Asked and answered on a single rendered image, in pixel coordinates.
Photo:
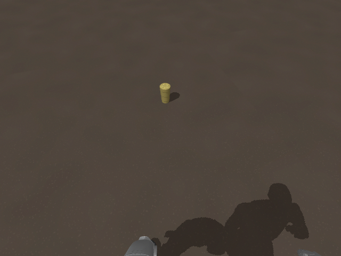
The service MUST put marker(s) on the cup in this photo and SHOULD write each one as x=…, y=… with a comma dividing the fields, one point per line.
x=165, y=92

